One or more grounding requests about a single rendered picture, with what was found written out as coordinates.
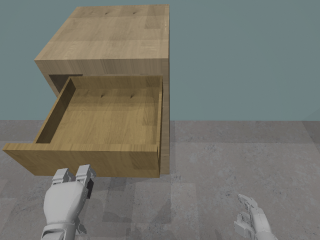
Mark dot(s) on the robot left hand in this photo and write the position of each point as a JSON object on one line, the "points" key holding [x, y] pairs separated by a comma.
{"points": [[65, 199]]}

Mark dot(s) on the cabinet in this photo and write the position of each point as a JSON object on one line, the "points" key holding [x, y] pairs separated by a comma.
{"points": [[115, 40]]}

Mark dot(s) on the robot left forearm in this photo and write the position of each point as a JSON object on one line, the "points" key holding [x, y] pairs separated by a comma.
{"points": [[59, 231]]}

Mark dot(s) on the robot right hand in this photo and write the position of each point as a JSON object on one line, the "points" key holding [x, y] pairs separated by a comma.
{"points": [[247, 225]]}

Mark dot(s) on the handle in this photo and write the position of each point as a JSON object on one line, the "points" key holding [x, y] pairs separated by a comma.
{"points": [[89, 185]]}

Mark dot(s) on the drawer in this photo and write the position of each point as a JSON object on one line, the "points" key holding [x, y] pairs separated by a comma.
{"points": [[113, 123]]}

